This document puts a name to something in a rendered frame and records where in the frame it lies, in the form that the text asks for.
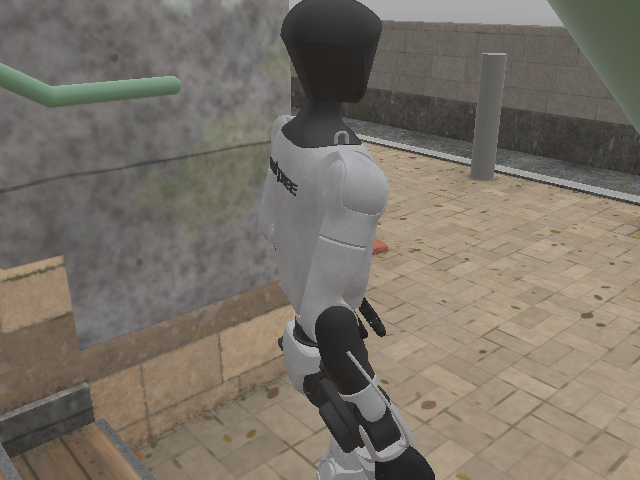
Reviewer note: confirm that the robot right forearm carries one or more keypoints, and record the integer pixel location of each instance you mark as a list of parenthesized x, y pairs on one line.
[(337, 332)]

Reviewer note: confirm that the robot left upper arm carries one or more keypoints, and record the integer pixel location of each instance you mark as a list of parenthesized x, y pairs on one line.
[(265, 218)]

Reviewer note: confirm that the right robot hand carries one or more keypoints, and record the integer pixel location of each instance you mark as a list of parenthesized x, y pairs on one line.
[(410, 465)]

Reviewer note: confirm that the left robot hand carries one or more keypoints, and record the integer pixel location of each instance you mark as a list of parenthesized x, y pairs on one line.
[(370, 315)]

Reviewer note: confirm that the left robot shin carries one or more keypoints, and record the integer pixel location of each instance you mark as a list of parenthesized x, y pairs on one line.
[(328, 469)]

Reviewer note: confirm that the robot right thigh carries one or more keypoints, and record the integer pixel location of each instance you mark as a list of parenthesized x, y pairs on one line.
[(345, 428)]

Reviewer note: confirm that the robot right upper arm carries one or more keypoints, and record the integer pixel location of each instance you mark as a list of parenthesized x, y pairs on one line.
[(354, 195)]

